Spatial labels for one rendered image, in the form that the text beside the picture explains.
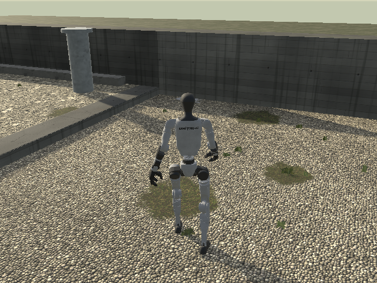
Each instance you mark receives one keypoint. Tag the robot right forearm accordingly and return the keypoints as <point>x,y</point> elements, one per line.
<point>214,151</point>

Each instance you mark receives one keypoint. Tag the humanoid robot head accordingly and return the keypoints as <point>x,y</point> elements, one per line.
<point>187,103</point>

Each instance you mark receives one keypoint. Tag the right robot hand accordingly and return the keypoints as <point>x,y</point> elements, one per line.
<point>212,159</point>

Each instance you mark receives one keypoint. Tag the left robot hand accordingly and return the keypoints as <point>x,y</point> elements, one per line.
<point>152,178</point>

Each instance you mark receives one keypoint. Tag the robot left foot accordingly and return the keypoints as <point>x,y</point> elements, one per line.
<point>177,228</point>

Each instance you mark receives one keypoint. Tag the robot left forearm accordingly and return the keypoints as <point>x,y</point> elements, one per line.
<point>158,159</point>

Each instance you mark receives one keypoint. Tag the left robot upper arm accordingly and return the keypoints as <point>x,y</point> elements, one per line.
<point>170,124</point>

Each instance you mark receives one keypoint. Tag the right robot upper arm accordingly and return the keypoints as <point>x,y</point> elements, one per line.
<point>209,133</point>

